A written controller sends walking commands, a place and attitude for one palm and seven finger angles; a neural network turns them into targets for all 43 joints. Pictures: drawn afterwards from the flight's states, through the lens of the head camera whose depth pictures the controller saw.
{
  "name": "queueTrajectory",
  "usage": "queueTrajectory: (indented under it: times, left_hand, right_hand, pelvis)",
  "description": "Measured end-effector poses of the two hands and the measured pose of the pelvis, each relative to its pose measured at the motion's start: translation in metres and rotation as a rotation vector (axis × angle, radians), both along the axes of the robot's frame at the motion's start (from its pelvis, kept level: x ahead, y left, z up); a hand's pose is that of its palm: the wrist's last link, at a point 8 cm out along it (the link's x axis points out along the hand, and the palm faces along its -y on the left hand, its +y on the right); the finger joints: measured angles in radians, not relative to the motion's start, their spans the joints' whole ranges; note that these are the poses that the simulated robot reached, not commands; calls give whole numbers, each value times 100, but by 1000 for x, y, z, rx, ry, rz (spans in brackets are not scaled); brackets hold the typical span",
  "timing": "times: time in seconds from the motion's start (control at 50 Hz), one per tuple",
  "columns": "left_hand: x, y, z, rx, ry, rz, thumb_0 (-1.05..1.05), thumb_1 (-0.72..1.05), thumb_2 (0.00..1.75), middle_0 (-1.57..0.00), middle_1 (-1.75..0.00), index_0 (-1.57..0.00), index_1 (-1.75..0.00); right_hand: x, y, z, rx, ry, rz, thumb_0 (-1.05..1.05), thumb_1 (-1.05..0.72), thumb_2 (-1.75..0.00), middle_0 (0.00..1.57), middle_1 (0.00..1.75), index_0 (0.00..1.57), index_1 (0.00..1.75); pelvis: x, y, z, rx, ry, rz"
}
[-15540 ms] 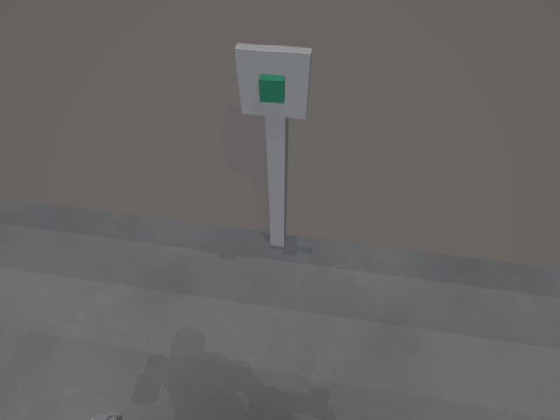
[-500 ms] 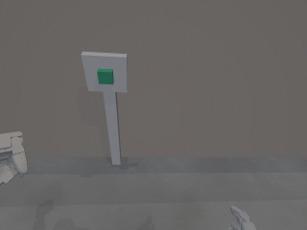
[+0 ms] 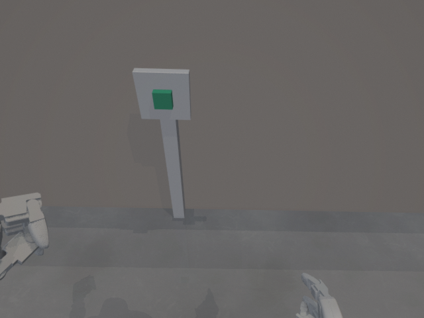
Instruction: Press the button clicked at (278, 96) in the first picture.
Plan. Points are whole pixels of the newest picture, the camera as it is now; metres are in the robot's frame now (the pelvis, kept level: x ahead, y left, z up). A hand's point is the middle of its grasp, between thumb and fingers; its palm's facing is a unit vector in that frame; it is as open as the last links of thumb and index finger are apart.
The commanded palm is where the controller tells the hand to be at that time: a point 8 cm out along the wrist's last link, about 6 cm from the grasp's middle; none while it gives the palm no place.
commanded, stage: stop stepping back and stand still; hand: left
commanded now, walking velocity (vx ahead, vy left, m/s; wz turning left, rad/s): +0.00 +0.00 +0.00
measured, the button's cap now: (163, 99) +0.78 +0.21 +0.02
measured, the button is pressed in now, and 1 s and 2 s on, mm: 0 0 0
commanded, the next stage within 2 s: let the arm hang, fingers relaxed in 0.42 s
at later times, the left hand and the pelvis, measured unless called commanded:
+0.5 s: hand (29, 248) +0.17 +0.25 +0.16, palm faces +0.39 -0.79 -0.47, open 3.1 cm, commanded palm none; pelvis -0.01 +0.01 +0.00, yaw +1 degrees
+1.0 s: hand out of the picture -0.04 +0.21 -0.17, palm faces +0.07 -0.97 -0.25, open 4.5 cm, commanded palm none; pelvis -0.03 +0.00 +0.00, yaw +4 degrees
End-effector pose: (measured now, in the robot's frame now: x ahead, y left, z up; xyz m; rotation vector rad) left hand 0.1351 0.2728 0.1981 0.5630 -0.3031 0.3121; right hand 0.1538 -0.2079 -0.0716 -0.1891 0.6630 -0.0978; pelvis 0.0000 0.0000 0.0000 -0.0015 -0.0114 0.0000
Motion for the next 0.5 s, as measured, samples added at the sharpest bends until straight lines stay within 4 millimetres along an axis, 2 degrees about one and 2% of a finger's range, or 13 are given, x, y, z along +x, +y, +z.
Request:
queueTrajectory:
  times: [0.16, 0.22, 0.36, 0.5]
  left_hand:
    - [-4, 30, -29, -98, 34, 141, 1, 88, 90, -131, -150, -131, -150]
    - [-2, 27, -27, -85, 57, 121, 2, 89, 90, -131, -150, -131, -150]
    - [-3, 6, -5, -17, 11, 22, 2, 89, 90, -131, -150, -131, -150]
    - [-8, 17, -17, -43, 76, 71, 1, 89, 90, -131, -150, -131, -150]
  right_hand:
    - [-13, -14, -12, -87, 95, -14, 1, -90, -90, 21, 30, 20, 30]
    - [-13, -13, -7, -82, 70, -13, 2, -90, -90, 21, 30, 20, 30]
    - [-7, -9, 2, -40, 5, 0, 1, -90, -90, 21, 30, 20, 30]
    - [-7, -14, 1, -41, 20, -19, 1, -90, -90, 21, 30, 20, 30]
  pelvis:
    - [-4, 11, -3, -5, 6, 39]
    - [-7, 10, -1, 11, 1, 24]
    - [-11, 5, 1, 0, 4, 22]
    - [-12, 7, 3, -11, 11, 21]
